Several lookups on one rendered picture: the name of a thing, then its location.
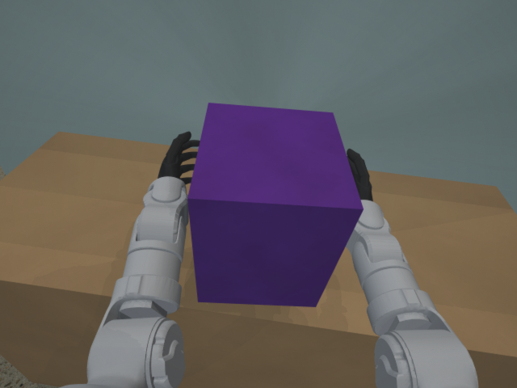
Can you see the right robot hand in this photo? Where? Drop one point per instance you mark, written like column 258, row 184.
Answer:
column 360, row 174

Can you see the robot right upper arm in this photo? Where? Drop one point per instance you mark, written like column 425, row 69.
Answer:
column 422, row 359

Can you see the left robot hand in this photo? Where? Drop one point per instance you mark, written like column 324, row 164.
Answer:
column 175, row 156

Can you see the pedestal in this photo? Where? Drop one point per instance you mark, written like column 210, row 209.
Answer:
column 67, row 214

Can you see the robot left forearm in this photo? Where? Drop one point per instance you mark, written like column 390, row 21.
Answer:
column 150, row 285

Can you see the robot left upper arm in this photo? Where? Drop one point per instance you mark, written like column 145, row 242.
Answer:
column 136, row 353

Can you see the robot right forearm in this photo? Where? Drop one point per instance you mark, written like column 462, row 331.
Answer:
column 395, row 301

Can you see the carton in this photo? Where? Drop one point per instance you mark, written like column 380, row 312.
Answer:
column 272, row 205

